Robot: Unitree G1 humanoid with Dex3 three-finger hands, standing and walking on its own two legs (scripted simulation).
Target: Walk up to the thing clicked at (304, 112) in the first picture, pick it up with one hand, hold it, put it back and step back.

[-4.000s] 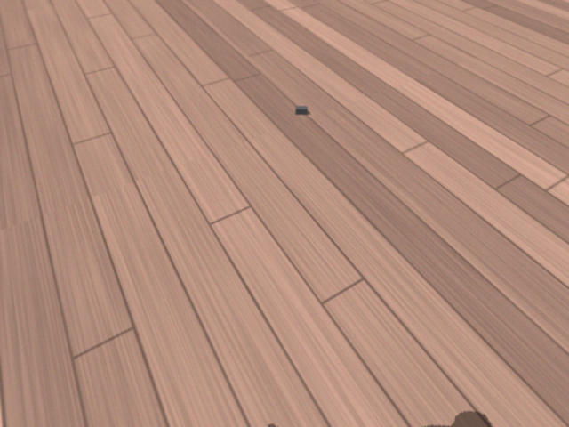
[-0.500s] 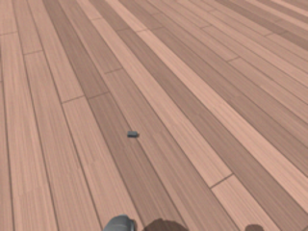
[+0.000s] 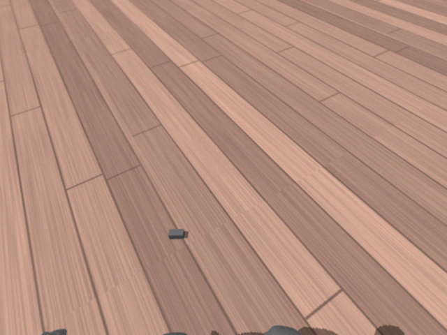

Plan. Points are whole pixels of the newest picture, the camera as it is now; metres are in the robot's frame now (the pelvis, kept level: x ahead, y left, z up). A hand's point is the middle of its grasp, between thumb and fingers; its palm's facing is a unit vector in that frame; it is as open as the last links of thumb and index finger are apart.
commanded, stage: walk up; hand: left
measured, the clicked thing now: (176, 234) +0.65 +0.26 -0.73
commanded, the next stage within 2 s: stand in 1.84 s
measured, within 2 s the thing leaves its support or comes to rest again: neither
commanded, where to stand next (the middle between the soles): +0.30 +0.03 m, yaw +1 degrees
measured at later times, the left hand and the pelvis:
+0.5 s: hand (78, 315) +0.18 +0.31 -0.14, palm faces +0.00 -0.93 -0.36, open 7.3 cm; pelvis +0.16 +0.04 +0.01, yaw +3 degrees
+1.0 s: hand (107, 259) +0.29 +0.28 -0.13, palm faces -0.03 -0.93 -0.36, open 7.3 cm; pelvis +0.18 +0.03 +0.01, yaw +1 degrees
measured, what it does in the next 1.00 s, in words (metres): walks ahead: left foot, then right foot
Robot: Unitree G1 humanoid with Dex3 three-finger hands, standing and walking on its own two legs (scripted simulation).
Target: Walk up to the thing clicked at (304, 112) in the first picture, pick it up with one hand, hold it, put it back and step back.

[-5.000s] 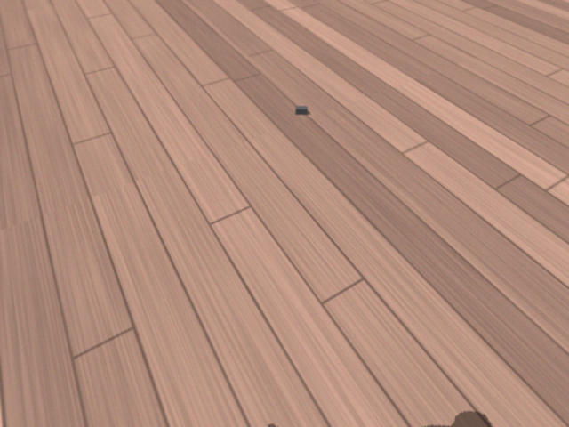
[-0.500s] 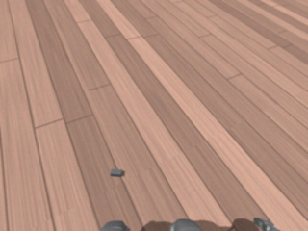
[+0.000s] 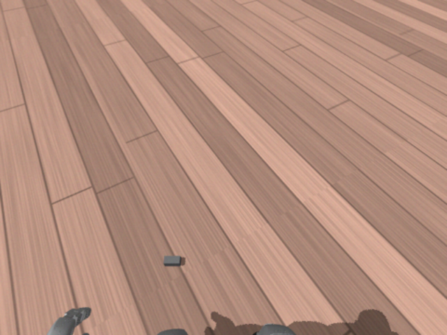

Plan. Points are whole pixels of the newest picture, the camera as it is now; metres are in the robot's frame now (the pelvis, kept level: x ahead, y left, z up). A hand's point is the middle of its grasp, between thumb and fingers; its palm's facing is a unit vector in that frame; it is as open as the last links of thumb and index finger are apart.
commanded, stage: walk up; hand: left
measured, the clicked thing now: (172, 261) +0.47 +0.23 -0.74
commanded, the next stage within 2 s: stand in 0.84 s
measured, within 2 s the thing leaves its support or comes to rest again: neither
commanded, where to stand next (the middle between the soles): +0.12 +0.00 m, yaw +0 degrees
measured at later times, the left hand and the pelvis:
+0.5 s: hand out of the picture +0.08 +0.25 -0.14, palm faces +0.00 -0.94 -0.33, open 7.3 cm; pelvis +0.02 +0.00 +0.02, yaw +1 degrees
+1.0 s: hand out of the picture +0.10 +0.25 -0.14, palm faces -0.01 -0.94 -0.34, open 7.3 cm; pelvis +0.03 +0.00 +0.02, yaw +1 degrees
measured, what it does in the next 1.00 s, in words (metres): stands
